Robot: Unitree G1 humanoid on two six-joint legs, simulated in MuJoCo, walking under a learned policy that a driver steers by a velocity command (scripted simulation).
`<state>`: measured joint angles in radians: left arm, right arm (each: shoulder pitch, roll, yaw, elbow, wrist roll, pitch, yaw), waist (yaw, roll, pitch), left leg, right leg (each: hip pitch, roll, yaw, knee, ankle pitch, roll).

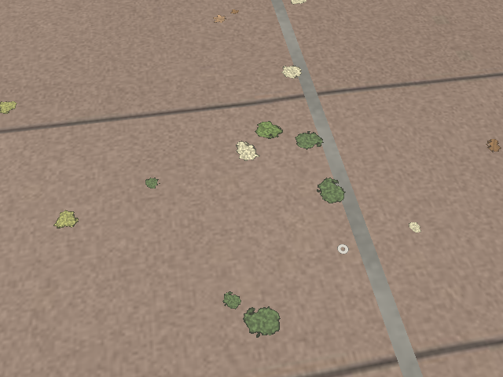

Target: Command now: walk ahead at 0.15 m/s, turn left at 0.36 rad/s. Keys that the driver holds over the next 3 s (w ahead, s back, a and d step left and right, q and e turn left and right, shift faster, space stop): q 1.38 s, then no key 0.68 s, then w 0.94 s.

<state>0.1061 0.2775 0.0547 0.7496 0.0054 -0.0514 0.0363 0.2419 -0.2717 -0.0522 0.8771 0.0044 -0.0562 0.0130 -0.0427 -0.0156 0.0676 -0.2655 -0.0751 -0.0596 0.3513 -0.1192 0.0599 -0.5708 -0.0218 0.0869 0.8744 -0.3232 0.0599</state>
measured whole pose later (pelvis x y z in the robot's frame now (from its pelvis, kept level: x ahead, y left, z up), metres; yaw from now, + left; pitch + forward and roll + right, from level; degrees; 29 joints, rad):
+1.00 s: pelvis +0.07 +0.01 +0.00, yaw +35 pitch +2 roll -2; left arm 0.11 0.31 0.09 0.74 0.00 0.00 0.03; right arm 0.19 -0.31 -0.07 0.64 0.01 0.03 -0.03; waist -0.01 -0.01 0.04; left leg -0.30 -0.08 -0.17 0.47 -0.20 0.05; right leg -0.45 0.03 0.10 0.79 -0.35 0.08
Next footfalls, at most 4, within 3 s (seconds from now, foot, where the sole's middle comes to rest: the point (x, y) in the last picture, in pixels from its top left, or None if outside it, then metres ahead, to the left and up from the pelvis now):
0.18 right None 0.18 -0.13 -0.78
0.62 left None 0.07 0.11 -0.78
1.14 right None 0.19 -0.07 -0.78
1.54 left None -0.01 0.11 -0.78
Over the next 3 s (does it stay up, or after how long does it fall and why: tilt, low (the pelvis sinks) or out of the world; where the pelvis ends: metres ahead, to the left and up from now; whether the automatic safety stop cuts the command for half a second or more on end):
stays up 0.31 0.27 0.00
